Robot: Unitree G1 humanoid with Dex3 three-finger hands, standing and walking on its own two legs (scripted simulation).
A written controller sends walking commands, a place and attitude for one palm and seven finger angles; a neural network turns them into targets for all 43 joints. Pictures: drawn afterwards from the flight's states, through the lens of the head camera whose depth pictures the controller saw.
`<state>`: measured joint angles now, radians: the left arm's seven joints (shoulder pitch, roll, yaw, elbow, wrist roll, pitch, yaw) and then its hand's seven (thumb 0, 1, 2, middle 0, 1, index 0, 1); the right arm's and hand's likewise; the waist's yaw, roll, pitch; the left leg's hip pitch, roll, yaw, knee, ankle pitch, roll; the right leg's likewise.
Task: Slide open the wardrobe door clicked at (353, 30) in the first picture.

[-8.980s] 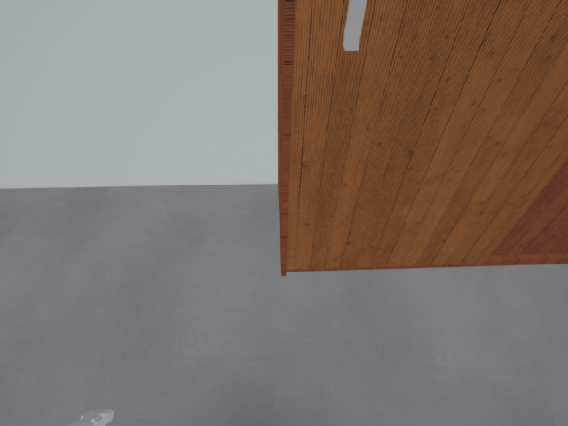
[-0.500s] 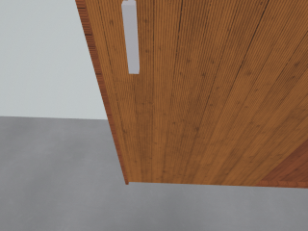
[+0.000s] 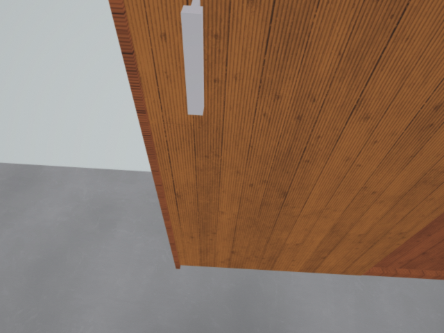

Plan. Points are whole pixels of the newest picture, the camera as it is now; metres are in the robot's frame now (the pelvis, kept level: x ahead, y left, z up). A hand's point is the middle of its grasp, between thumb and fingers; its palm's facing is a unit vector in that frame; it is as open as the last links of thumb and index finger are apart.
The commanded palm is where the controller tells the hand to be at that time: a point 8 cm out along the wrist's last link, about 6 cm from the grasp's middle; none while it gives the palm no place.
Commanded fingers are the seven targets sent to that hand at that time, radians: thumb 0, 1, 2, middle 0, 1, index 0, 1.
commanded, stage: come to a stop and stand still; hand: left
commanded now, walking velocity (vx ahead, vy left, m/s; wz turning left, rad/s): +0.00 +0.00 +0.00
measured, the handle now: (196, 60) +0.46 +0.08 +0.26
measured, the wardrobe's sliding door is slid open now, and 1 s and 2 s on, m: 0.00 0.00 0.00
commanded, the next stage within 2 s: look again from close up in 0.10 s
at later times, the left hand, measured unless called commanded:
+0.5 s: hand out of the picture +0.03 +0.17 -0.18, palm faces +0.00 -0.98 -0.19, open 7.4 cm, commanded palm none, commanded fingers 0.00 0.90 0.90 -0.20 -0.30 -0.20 -0.30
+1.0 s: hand out of the picture +0.02 +0.15 -0.17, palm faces +0.02 -0.98 -0.20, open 7.4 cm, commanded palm +0.10 +0.21 -0.07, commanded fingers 0.00 0.85 0.88 -0.20 -0.33 -0.20 -0.33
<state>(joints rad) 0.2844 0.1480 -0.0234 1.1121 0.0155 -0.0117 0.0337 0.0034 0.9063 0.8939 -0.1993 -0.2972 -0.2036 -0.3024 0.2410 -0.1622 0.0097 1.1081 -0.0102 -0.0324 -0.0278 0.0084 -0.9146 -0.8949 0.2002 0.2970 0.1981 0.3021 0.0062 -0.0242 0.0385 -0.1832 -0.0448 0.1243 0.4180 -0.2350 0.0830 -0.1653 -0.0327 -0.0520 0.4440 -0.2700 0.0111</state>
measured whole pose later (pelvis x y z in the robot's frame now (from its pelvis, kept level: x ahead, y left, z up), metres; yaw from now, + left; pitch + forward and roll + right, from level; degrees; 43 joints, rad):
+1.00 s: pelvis +0.01 -0.02 +0.00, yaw +1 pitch +0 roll +0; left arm 0.26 0.17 -0.01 1.12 0.02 -0.02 0.04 0.00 0.90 0.89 -0.20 -0.30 -0.20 -0.30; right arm 0.23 -0.17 0.01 1.14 -0.01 -0.03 -0.03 0.00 -0.90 -0.89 0.20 0.30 0.20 0.30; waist 0.00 -0.01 0.04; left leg -0.15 -0.02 0.10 0.39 -0.23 0.05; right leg -0.13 -0.01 -0.07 0.41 -0.27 -0.02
